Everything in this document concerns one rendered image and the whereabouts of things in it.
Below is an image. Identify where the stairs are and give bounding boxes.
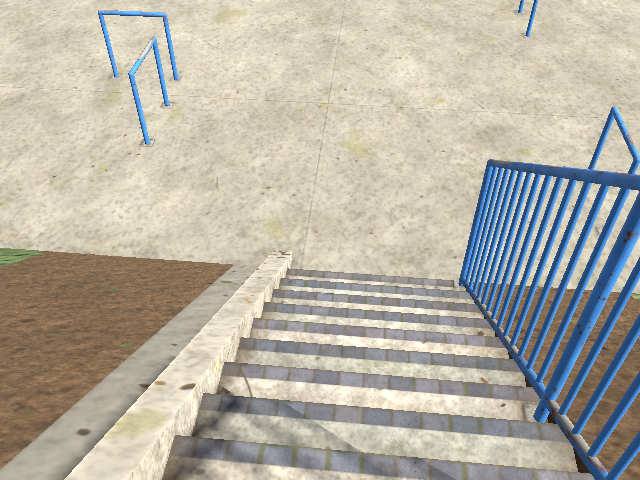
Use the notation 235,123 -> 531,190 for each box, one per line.
162,268 -> 595,480

